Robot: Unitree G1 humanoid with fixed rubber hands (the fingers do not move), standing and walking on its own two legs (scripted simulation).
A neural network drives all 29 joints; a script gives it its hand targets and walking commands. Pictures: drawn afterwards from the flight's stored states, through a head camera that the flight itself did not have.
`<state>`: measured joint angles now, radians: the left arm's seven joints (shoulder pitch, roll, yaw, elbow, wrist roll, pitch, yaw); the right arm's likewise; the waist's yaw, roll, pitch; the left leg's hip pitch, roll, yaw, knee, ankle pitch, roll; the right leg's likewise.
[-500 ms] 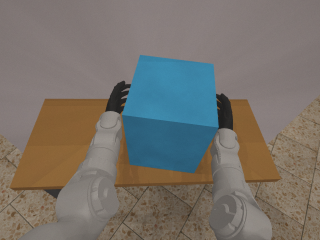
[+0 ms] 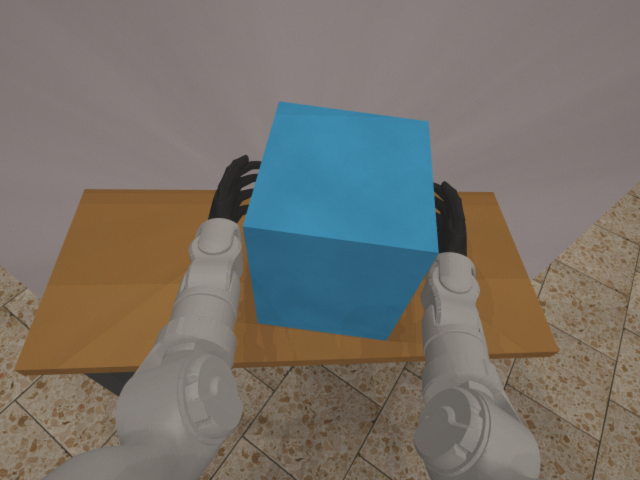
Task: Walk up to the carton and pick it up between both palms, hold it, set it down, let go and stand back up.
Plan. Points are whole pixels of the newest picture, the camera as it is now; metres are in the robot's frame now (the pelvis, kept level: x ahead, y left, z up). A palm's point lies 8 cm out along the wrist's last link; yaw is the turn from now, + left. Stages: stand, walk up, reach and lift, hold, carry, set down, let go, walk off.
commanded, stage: set down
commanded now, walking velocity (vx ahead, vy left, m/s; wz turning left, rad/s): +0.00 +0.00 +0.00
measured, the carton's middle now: (336, 230) +0.45 -0.01 +0.02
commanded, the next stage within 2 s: none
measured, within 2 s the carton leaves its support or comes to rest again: neither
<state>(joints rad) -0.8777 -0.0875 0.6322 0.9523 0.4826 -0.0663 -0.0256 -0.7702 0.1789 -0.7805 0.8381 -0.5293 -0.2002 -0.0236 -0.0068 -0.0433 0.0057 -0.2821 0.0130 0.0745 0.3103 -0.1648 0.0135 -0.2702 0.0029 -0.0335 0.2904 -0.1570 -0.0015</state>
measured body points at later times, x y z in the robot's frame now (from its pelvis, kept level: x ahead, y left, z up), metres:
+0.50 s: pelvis +0.00 +0.00 -0.01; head +0.08 +0.01 +0.43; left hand +0.46 +0.14 +0.04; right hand +0.43 -0.16 +0.03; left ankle -0.01 +0.11 -0.75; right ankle -0.02 -0.11 -0.75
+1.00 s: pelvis -0.03 -0.01 -0.02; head +0.05 +0.01 +0.42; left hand +0.46 +0.18 +0.08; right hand +0.45 -0.20 +0.09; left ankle -0.01 +0.11 -0.75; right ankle -0.02 -0.11 -0.75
